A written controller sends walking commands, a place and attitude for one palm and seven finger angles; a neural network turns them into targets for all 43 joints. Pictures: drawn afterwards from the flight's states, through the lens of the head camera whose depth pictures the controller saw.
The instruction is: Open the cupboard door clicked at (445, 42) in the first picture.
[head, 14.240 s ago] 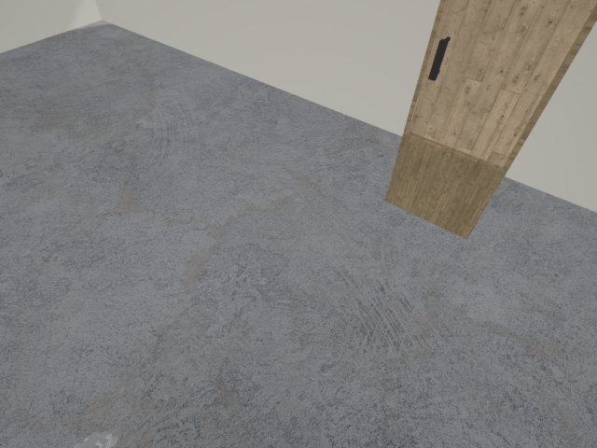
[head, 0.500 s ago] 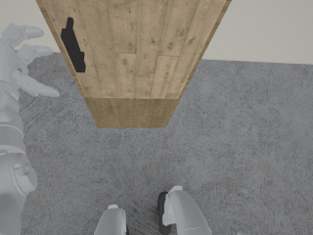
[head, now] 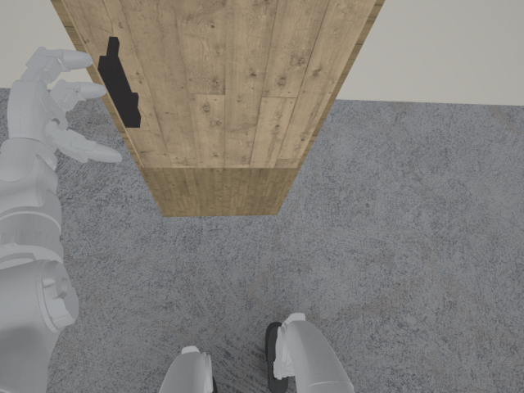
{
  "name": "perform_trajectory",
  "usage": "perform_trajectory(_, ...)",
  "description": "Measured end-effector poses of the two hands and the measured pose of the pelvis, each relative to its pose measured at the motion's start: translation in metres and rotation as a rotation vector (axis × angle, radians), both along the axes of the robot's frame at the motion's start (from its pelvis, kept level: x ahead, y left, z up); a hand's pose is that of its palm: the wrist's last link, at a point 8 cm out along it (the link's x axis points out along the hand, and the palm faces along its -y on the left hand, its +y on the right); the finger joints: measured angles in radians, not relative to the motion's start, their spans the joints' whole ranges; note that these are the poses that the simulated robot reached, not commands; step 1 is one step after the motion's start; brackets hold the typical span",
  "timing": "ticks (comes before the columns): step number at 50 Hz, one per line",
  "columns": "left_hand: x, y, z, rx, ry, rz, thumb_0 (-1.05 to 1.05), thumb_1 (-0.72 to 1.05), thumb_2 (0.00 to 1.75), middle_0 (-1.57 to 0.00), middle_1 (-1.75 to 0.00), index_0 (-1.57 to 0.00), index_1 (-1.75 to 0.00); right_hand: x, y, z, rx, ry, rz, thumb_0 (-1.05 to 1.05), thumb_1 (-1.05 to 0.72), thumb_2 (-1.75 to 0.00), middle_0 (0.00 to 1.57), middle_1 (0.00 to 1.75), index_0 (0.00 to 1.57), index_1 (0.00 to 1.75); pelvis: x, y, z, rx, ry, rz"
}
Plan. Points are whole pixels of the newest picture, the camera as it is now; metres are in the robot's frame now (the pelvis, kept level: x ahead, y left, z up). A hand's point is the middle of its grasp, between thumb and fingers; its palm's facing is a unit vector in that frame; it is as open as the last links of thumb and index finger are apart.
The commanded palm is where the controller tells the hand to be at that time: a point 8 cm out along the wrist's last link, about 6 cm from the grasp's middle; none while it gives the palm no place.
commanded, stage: slide the fingers in behind the handle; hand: left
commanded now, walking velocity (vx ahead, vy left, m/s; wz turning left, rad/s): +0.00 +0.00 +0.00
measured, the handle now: (123, 85) +0.55 +0.16 +0.05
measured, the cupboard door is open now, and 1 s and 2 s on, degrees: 0 0 0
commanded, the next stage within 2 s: close the thumb around the handle in 1.10 s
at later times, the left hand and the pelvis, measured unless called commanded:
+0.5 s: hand (121, 116) +0.50 +0.16 +0.04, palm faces -0.05 -1.00 -0.04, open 14.0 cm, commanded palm +0.48 +0.20 +0.05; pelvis +0.01 -0.01 +0.00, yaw +1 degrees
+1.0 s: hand (136, 115) +0.50 +0.14 +0.04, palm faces -0.05 -1.00 -0.04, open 13.9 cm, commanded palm +0.48 +0.19 +0.05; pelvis -0.01 -0.01 +0.00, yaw +1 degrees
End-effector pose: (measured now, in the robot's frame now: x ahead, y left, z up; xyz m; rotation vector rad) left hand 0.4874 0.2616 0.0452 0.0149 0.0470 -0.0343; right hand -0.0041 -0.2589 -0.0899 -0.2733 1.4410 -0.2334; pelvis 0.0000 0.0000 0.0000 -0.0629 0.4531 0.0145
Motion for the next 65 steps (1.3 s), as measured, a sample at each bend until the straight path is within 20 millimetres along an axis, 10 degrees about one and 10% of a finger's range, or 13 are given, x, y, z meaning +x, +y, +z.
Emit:
perform_trajectory(21,-0.004,-0.044,-0.002,-0.010,-0.019,-0.023,-0.01,-0.50,0.30,-0.30,-1.20,-0.27,-1.21,0.045,-0.003,-0.004,0.020,-0.113,0.038,0.01,-0.91,-0.89,0.20,0.30,0.20,0.30,0.007,-0.005,0.003,0.008,-0.018,0.010)
perform_trajectory(49,-0.004,-0.065,0.001,0.025,-0.024,-0.014,-0.01,-0.50,0.30,-0.30,-1.20,-0.30,-1.21,-0.006,-0.014,-0.013,0.027,-0.058,0.002,0.01,-0.91,-0.89,0.20,0.30,0.20,0.30,-0.013,-0.013,-0.004,0.034,-0.018,-0.006)
perform_trajectory(65,-0.003,-0.067,0.003,0.023,-0.031,-0.014,-0.01,-0.47,0.31,-0.31,-1.21,-0.32,-1.22,0.001,-0.013,-0.014,0.031,-0.066,0.019,0.01,-0.91,-0.89,0.20,0.30,0.20,0.30,-0.012,-0.012,-0.004,0.032,-0.012,-0.002)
